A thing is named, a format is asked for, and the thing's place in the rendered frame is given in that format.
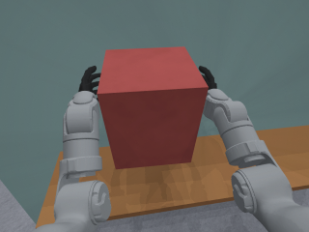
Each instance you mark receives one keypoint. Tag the robot left forearm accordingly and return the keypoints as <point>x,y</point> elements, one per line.
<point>80,140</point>

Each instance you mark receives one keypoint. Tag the robot left upper arm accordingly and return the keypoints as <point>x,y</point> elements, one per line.
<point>80,207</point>

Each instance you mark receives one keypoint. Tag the robot right hand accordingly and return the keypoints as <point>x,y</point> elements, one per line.
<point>208,77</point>

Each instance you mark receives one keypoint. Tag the table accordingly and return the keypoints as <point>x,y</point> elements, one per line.
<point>206,180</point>

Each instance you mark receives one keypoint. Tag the robot left hand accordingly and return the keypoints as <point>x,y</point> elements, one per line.
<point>86,81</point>

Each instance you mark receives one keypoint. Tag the carton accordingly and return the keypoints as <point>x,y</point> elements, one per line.
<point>151,101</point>

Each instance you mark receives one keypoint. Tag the robot right forearm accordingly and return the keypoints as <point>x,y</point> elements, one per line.
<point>243,145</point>

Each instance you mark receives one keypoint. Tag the robot right upper arm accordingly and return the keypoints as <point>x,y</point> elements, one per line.
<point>264,192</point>

